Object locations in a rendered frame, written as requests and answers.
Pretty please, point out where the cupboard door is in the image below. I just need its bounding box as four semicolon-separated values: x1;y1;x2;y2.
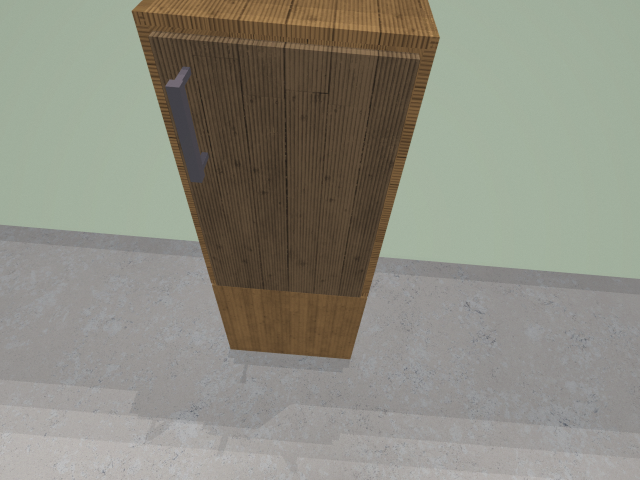
148;31;420;298

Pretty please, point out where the handle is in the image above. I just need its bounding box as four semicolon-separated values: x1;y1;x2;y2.
165;66;209;183

